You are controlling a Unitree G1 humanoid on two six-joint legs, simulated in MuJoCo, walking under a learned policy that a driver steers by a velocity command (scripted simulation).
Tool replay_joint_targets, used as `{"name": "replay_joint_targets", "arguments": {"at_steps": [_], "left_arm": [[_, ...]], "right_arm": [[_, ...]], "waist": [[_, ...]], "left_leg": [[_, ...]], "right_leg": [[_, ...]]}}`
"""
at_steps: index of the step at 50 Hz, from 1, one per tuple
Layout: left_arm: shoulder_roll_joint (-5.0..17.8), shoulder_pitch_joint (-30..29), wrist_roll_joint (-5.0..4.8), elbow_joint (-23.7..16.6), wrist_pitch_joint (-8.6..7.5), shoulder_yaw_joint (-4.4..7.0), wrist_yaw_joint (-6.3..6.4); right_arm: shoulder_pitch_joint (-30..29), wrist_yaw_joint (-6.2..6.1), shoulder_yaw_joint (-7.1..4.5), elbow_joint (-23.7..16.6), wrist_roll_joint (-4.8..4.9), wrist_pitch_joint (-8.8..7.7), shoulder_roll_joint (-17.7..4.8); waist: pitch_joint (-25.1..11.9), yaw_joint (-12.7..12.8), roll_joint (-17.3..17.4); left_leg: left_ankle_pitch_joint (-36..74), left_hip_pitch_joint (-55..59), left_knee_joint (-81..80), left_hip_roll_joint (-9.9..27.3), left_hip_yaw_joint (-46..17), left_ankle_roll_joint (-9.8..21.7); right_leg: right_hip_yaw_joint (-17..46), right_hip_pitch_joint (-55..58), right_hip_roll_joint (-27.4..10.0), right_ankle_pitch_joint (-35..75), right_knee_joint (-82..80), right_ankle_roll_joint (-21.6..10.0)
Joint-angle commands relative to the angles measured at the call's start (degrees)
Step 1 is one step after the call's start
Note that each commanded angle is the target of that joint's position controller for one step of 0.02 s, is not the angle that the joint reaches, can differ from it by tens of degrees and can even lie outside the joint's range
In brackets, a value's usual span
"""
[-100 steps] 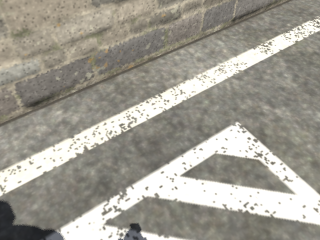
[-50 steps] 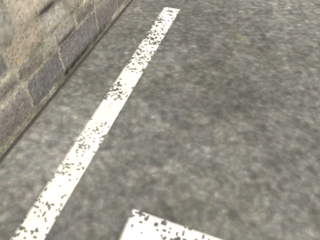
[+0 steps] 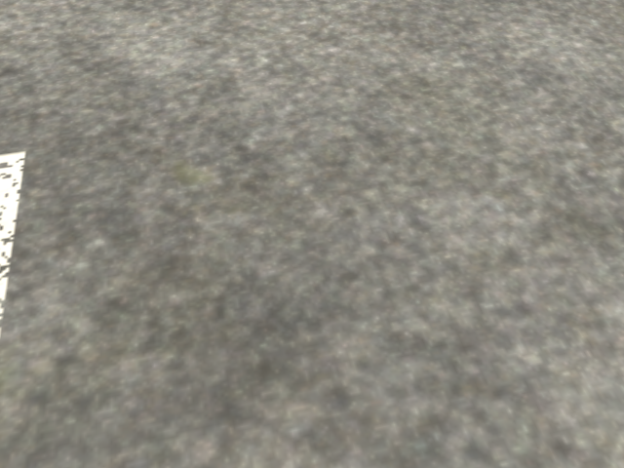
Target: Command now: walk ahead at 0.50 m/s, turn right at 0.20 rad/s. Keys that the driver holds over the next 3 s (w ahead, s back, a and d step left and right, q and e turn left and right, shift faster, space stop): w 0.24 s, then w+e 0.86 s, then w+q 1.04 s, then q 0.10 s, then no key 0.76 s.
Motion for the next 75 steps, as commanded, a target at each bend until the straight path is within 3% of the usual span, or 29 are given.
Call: {"name": "replay_joint_targets", "arguments": {"at_steps": [1, 5, 12, 17, 21, 22, 23, 24, 25, 26, 28, 32, 36, 40, 44, 45, 46, 47, 48, 50, 54, 58, 65, 69, 70, 71, 72, 73, 75], "left_arm": [[7.6, -6.1, 0.71, -6.7, -1.78, 1.45, -0.09], [3.8, -4.5, 1.08, -5.7, -1.51, 0.96, -0.44], [1.0, -17.2, 1.17, -8.5, -2.62, -0.46, -1.43], [2.0, -23.1, 0.20, -10.5, -2.65, -0.39, -3.10], [6.5, -11.6, 0.86, -8.1, -2.36, 2.07, -3.37], [9.9, -2.4, 0.81, -5.9, -2.05, 3.63, -2.78], [16.8, 3.5, 0.92, -5.3, -1.82, 5.21, -2.33], [13.2, 4.8, -0.05, -4.9, -1.73, 4.28, -2.36], [10.3, 2.2, 0.34, -5.1, -1.82, 3.22, -2.23], [9.0, -1.2, 0.69, -5.7, -1.87, 2.87, -2.09], [6.6, -6.6, 1.36, -6.8, -1.82, 1.95, -2.00], [7.8, -7.6, 1.12, -6.8, -2.06, 2.48, -1.01], [9.3, -3.8, 0.54, -4.8, -1.68, 3.05, 0.04], [9.4, 0.4, -0.19, -2.9, -1.10, 3.18, 0.40], [8.4, -0.1, 0.21, -2.7, -0.11, 3.10, 0.57], [6.3, -0.2, 0.52, -3.1, -0.12, 2.32, 0.37], [2.8, 0.7, 1.59, -4.2, -0.28, 1.04, 0.20], [0.9, 8.2, -0.39, -5.6, -0.85, 0.33, 0.17], [6.9, 6.9, -0.81, -4.1, -0.84, 1.38, 0.37], [8.8, -2.2, 0.00, -5.3, -0.26, 2.22, 0.41], [4.4, -4.1, -0.20, -6.6, 0.69, 2.01, -0.34], [1.3, -8.4, 0.95, -8.2, 0.36, 0.73, -0.64], [2.6, -20.6, 0.45, -10.8, -2.33, 0.18, -2.87], [8.7, -6.9, 1.13, -6.8, -2.85, 3.26, -2.04], [13.4, 3.3, 2.29, -5.6, -2.56, 4.53, -1.12], [16.6, 4.3, 2.71, -5.1, -2.02, 4.84, -1.02], [11.1, 3.3, 2.20, -5.1, -2.07, 3.59, -1.19], [8.4, 0.0, 1.50, -4.8, -2.35, 2.58, -1.24], [4.3, -6.6, 1.63, -4.5, -2.93, 1.39, -1.62]], "right_arm": [[8.3, -0.41, -2.01, -0.4, -0.05, 0.72, -6.9], [7.6, -0.63, -1.40, 0.5, -0.05, 0.09, -5.9], [12.6, -1.46, -2.06, 3.5, 1.06, 1.06, -9.4], [16.1, -1.68, -2.35, 6.2, 1.01, 2.19, -10.3], [13.7, -2.73, -2.79, 5.9, 1.01, 3.58, -11.6], [13.5, -3.35, -2.22, 4.6, 0.18, 3.57, -10.7], [18.2, -2.78, 0.07, 1.5, -1.28, 2.34, -4.8], [16.8, -2.19, 0.17, 2.1, -0.74, 0.52, -5.5], [11.7, -1.43, -0.91, 0.4, 1.36, -0.79, -9.6], [8.0, -1.31, -0.72, -0.6, 1.78, -1.48, -9.3], [6.8, -1.78, -1.30, -0.8, -0.41, -1.21, -9.2], [6.2, -2.00, -1.01, -2.1, -0.95, 0.75, -6.7], [-3.7, -1.77, -0.06, -4.8, -0.85, 0.51, -4.2], [-8.6, -1.03, -0.57, -6.5, 0.36, -0.11, -5.9], [-3.1, -0.97, -1.96, -5.5, 0.34, -0.81, -8.2], [2.5, -1.38, -2.78, -4.5, -0.27, -1.05, -9.8], [11.2, -1.88, -3.63, -3.9, -0.88, -1.02, -13.1], [14.7, -1.50, -4.59, -1.8, -0.98, -0.07, -16.3], [13.1, -1.24, -3.43, -3.0, 0.18, 0.22, -10.7], [8.4, -1.56, -2.36, -3.5, -0.34, 0.74, -7.2], [5.8, -1.69, -2.00, -1.6, -0.44, 0.23, -5.2], [8.5, -1.19, -2.73, 1.4, -0.03, -0.12, -7.6], [13.4, -1.35, -3.45, 4.6, 2.10, 1.92, -11.6], [13.5, -1.88, -2.67, 5.5, 1.99, 2.71, -10.0], [13.4, -1.84, -0.90, 3.6, 0.13, 2.46, -5.5], [20.0, -1.88, 0.61, 2.4, 1.03, 1.60, -0.4], [17.1, -1.92, -1.12, 3.3, 2.51, 1.31, -6.9], [13.2, -1.88, -1.94, 2.1, 3.02, 1.28, -9.0], [10.8, -2.20, -2.23, 2.1, 1.85, 2.12, -7.8]], "waist": [[-1.1, -5.1, 4.1], [-0.7, -2.2, 7.2], [1.1, -6.1, 5.3], [2.7, -7.2, 5.3], [-5.3, 0.6, 5.8], [-11.1, 4.4, 3.6], [-18.9, 3.0, -9.5], [-23.1, 3.8, -11.3], [-15.0, 4.4, -8.2], [-9.4, 3.1, -4.0], [-3.7, -0.9, -0.9], [-1.9, -3.2, -2.5], [0.0, 0.3, -2.2], [-0.1, 1.8, -2.8], [-1.8, -1.9, -4.9], [-6.0, -4.6, -3.9], [-14.5, -7.6, 3.2], [-20.3, -4.1, 22.8], [-15.5, -5.3, 15.0], [-4.7, -5.7, 5.1], [-0.1, -3.0, 8.0], [0.4, -3.2, 4.9], [2.4, -5.6, 5.8], [-6.2, 3.2, 5.6], [-15.9, 6.9, -1.9], [-22.5, 3.4, -16.1], [-18.1, 5.2, -9.8], [-10.4, 4.3, -8.5], [-3.9, 0.9, -6.3]], "left_leg": [[-13.0, 23.0, -17.9, 18.9, -28.3, 10.7], [2.6, 15.7, -21.7, 14.6, -17.5, 10.6], [12.1, 16.5, -23.3, 12.3, -7.0, 8.9], [13.8, 24.9, -21.5, 16.5, -4.7, 7.5], [42.6, 27.1, -3.5, 14.9, 1.7, 3.8], [36.9, 17.7, 9.7, 13.0, 4.0, 1.5], [7.7, -7.3, 32.8, 4.1, 5.2, -2.7], [-21.9, -17.7, 41.8, 0.1, -3.8, -3.0], [-18.8, -23.0, 44.2, 3.6, -6.5, -2.0], [-14.0, -22.4, 41.3, 5.9, -5.6, -1.4], [-8.6, -16.1, 32.8, 8.7, -5.4, -2.5], [-3.5, -11.7, 24.2, 8.1, -3.9, -5.8], [12.0, -6.9, 6.4, 5.0, -3.5, -6.5], [14.7, -3.3, -1.3, 3.2, -5.6, -5.6], [6.4, 4.7, -5.6, 2.7, -5.0, -2.2], [5.9, 14.7, -6.2, 5.0, -6.0, 0.0], [3.9, 29.8, -5.0, 15.1, -15.6, 3.4], [-10.7, 44.7, -11.2, 26.5, -42.1, 11.9], [-21.6, 41.6, -13.8, 26.3, -44.5, 10.6], [-11.7, 28.4, -15.4, 21.6, -28.3, 7.3], [2.5, 17.9, -20.7, 17.0, -13.1, 7.5], [10.6, 17.9, -23.2, 17.0, -8.3, 10.0], [12.4, 19.0, -21.0, 16.5, -6.7, 8.2], [20.8, 15.3, -3.1, 12.8, -4.3, 3.5], [4.5, 4.1, 15.5, 8.8, -1.4, 0.7], [-24.5, -13.9, 32.7, 1.5, -2.2, -1.8], [-23.6, -19.2, 39.6, 4.0, -7.3, -1.9], [-18.6, -21.9, 40.4, 6.2, -6.7, -1.3], [-10.5, -18.3, 36.4, 9.4, -6.1, -1.9]], "right_leg": [[-1.7, -28.0, -6.9, 5.4, 9.9, 0.3], [-4.2, -21.9, -10.2, 11.0, 0.6, 1.2], [-7.7, -19.3, -9.0, 29.9, -23.5, 2.9], [-8.2, -20.2, -7.7, 28.3, -29.4, 0.3], [-12.4, -1.9, -2.3, 22.9, -33.0, -4.6], [-6.5, 13.7, -5.6, 24.8, -31.9, -7.1], [20.9, 36.8, -20.1, 18.9, -33.0, -17.2], [36.6, 40.9, -24.3, 12.1, -41.5, -20.5], [29.0, 35.2, -22.1, 10.6, -42.8, -17.5], [21.9, 27.0, -19.5, 14.2, -43.5, -15.6], [14.1, 13.1, -15.6, 24.1, -46.4, -13.8], [9.0, 2.5, -12.9, 30.6, -49.5, -15.0], [5.3, -1.7, -9.2, 26.5, -48.8, -11.5], [10.1, 2.0, -11.0, 21.4, -45.1, -10.0], [14.7, 6.5, -11.4, 23.8, -36.3, -7.6], [12.7, 4.3, -8.4, 25.2, -28.8, -5.9], [7.4, -3.1, -4.3, 15.1, -12.5, -3.7], [1.0, -22.4, 1.8, -7.5, 4.4, -0.5], [2.6, -28.5, -3.1, -5.3, 11.5, 0.5], [-0.6, -28.1, -6.6, 4.2, 12.0, 1.5], [-2.9, -23.6, -10.5, 9.5, 5.5, 2.0], [-3.0, -24.0, -10.5, 15.7, -6.4, 2.3], [-7.7, -14.7, -7.5, 24.7, -28.1, 2.2], [-8.3, 10.4, -6.1, 23.4, -34.3, -1.9], [4.1, 27.2, -18.5, 24.3, -32.3, -5.8], [26.9, 38.7, -29.9, 13.1, -38.7, -13.6], [27.9, 33.7, -28.1, 5.1, -42.4, -13.1], [19.2, 27.5, -26.0, 5.8, -43.5, -11.0], [8.5, 16.2, -21.4, 14.1, -47.0, -9.0]]}}
Next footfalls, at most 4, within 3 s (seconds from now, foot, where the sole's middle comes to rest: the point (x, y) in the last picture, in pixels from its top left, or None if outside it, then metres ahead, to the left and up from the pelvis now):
0.44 right None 0.40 -0.14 -0.76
0.90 left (333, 366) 0.71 0.00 -0.76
1.40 right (482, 331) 0.82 -0.35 -0.76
1.90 left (403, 221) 1.17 -0.19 -0.76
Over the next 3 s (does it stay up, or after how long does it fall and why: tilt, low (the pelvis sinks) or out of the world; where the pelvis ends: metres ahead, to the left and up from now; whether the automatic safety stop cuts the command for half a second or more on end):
stays up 1.35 -0.27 0.01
